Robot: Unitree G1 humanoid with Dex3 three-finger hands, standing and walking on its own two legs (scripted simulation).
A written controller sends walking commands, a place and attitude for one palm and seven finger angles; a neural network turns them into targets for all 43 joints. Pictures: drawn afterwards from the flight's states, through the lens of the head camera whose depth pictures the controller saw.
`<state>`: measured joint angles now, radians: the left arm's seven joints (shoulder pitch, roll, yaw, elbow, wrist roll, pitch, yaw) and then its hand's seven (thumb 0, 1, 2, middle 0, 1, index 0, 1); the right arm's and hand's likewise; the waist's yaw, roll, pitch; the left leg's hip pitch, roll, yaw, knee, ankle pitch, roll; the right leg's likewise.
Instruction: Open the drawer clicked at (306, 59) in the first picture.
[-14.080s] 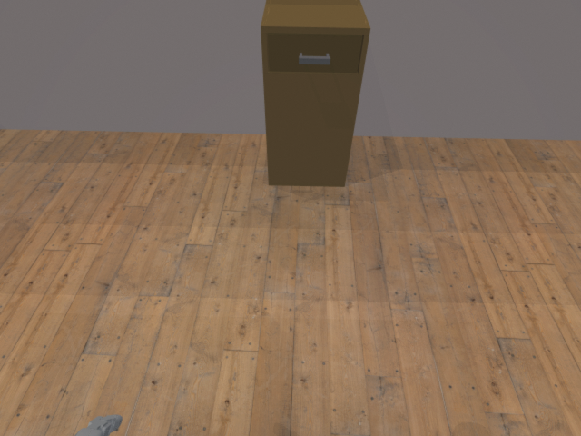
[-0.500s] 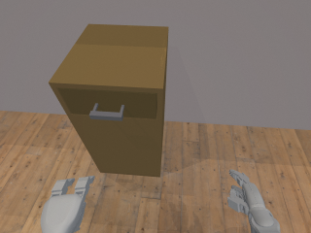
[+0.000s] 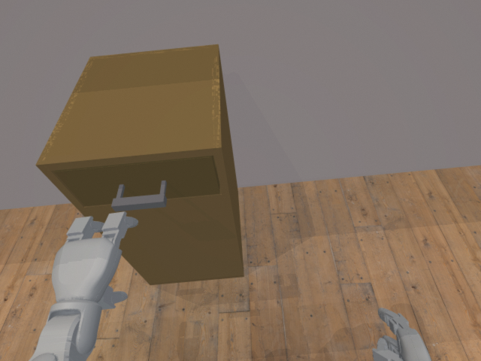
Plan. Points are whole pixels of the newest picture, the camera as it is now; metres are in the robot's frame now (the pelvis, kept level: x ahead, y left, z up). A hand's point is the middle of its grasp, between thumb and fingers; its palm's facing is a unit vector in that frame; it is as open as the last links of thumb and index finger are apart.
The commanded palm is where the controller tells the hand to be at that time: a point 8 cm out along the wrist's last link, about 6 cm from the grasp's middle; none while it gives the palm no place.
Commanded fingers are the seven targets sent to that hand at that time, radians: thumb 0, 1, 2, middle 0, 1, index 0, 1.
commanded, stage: raise the hand with hooked fingers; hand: left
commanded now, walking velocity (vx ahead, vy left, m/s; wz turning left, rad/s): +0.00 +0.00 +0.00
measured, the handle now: (141, 194) +0.46 +0.29 -0.07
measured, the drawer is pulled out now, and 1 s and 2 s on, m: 0.00 0.00 0.00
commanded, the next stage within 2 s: move the hooked fingers above the handle in 0.86 s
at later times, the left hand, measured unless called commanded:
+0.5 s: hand (63, 216) +0.30 +0.31 +0.10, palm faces +0.07 -0.06 -1.00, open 13.9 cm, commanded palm +0.27 +0.30 +0.15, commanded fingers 0.00 -0.50 0.30 -0.30 -1.20 -0.30 -1.20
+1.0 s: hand (80, 219) +0.30 +0.28 +0.09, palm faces +0.05 -0.08 -1.00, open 13.9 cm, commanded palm +0.28 +0.29 +0.14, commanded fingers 0.00 -0.50 0.30 -0.30 -1.20 -0.30 -1.20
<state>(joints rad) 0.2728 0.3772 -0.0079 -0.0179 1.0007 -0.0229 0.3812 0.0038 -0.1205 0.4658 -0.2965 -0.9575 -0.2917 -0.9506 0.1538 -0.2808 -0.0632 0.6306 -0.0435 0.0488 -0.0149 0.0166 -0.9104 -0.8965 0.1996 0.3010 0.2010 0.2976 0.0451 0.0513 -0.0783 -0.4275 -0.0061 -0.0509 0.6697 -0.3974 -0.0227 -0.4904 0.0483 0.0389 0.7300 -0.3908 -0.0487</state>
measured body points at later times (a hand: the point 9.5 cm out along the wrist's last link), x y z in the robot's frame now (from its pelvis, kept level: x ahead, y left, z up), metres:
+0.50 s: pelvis -0.01 +0.06 +0.02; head +0.00 +0.03 +0.47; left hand +0.29 +0.31 +0.15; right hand +0.20 -0.14 -0.08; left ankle -0.04 +0.15 -0.72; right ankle -0.02 -0.09 -0.72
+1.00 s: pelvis +0.00 +0.04 +0.02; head +0.02 +0.00 +0.47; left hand +0.29 +0.28 +0.14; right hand +0.18 -0.19 -0.09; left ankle -0.04 +0.15 -0.72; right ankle -0.02 -0.09 -0.72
